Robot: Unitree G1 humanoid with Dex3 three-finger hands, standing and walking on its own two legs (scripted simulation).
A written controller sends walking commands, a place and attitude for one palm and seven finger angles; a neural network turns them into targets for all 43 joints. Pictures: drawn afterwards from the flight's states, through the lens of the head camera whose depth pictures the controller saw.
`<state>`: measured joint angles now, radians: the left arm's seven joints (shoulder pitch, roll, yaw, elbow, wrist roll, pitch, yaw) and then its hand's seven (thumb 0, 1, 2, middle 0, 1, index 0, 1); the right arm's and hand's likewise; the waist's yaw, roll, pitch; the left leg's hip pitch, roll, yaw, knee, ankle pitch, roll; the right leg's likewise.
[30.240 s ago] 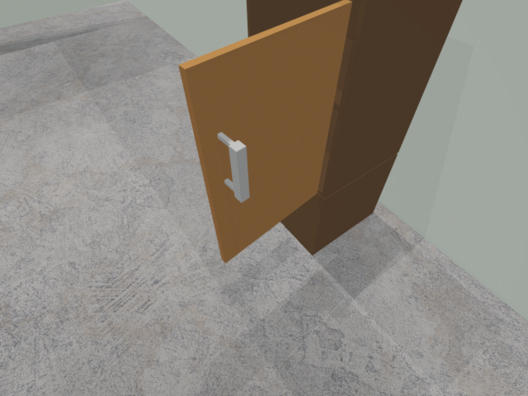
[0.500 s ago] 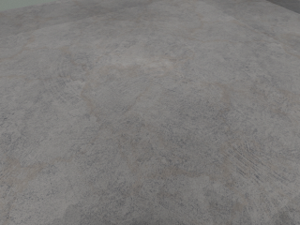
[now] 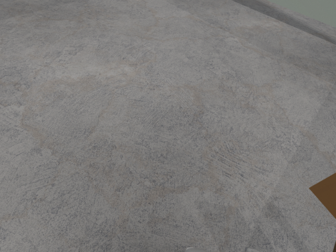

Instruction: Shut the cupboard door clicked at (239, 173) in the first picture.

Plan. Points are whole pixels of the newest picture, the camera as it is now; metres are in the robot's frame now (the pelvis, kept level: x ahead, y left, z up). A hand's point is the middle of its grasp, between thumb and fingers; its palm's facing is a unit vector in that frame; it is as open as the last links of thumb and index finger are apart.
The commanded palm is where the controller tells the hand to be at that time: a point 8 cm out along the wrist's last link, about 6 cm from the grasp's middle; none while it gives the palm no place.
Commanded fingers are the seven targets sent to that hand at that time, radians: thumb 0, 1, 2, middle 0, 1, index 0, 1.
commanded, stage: turn to face it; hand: left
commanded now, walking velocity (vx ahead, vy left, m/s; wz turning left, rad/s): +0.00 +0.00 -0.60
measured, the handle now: out of the picture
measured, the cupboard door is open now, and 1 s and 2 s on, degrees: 68 68 68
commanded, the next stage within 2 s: take the last steps up to it in 1.68 s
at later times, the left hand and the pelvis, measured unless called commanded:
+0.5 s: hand (117, 240) +0.17 +0.13 -0.15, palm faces -0.29 -0.92 -0.26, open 7.4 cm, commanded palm none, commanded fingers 0.00 0.90 0.90 -0.20 -0.30 -0.20 -0.30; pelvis +0.01 -0.03 +0.00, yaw -17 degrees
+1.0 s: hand (121, 213) +0.23 +0.14 -0.16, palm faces -0.52 -0.83 -0.20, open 7.4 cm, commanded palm none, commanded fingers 0.00 0.90 0.90 -0.20 -0.30 -0.20 -0.30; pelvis +0.05 +0.00 +0.01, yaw -35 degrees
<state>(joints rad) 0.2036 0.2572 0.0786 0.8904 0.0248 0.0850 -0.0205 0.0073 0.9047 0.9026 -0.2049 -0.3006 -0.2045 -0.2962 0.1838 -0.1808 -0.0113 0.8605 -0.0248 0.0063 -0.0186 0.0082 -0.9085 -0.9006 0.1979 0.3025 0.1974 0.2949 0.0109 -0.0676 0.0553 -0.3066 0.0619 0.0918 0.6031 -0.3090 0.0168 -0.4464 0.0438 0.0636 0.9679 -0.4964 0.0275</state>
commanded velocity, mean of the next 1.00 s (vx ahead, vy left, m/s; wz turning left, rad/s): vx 0.00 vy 0.00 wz -0.60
